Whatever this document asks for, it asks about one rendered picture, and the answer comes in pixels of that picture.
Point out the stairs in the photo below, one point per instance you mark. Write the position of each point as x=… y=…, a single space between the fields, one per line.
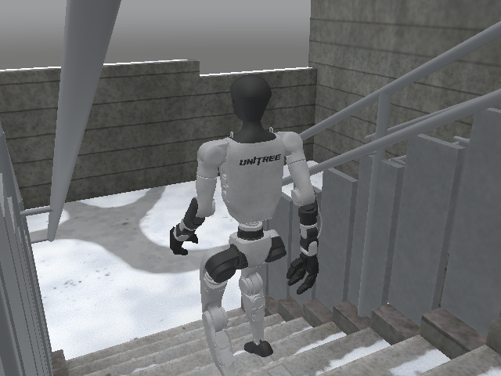
x=298 y=350

